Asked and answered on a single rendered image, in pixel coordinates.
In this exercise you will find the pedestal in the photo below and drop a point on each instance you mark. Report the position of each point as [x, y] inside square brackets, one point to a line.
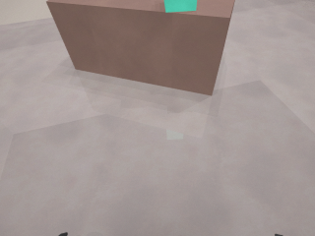
[138, 40]

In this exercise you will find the carton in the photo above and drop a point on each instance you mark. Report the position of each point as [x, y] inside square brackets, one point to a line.
[180, 5]

